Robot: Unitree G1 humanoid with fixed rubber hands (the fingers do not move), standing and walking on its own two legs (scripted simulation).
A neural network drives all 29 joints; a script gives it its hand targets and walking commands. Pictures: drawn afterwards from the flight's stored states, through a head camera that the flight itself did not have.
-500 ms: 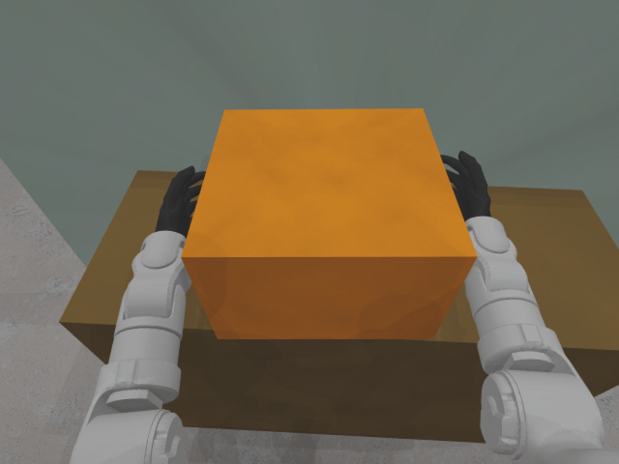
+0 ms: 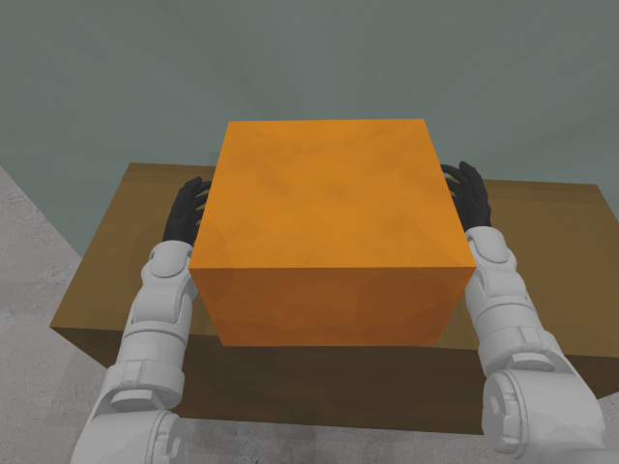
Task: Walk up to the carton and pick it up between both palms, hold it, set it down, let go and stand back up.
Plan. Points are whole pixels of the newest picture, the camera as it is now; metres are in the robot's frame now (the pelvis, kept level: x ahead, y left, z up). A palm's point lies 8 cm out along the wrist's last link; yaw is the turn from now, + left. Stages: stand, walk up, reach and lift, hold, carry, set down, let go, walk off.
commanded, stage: set down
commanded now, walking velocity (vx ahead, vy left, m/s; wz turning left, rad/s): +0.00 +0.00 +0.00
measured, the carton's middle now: (326, 228) +0.42 -0.01 +0.04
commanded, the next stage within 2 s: none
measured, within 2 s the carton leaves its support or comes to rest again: rests again in 1.46 s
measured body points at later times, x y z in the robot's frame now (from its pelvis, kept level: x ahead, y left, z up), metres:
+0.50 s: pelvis +0.00 +0.00 +0.00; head +0.04 +0.00 +0.45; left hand +0.39 +0.19 +0.05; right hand +0.42 -0.20 +0.07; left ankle -0.02 +0.12 -0.75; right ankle -0.02 -0.12 -0.75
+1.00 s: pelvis +0.00 +0.00 +0.00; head +0.04 +0.00 +0.45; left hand +0.38 +0.19 +0.04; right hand +0.42 -0.20 +0.06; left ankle -0.02 +0.12 -0.75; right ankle -0.02 -0.12 -0.75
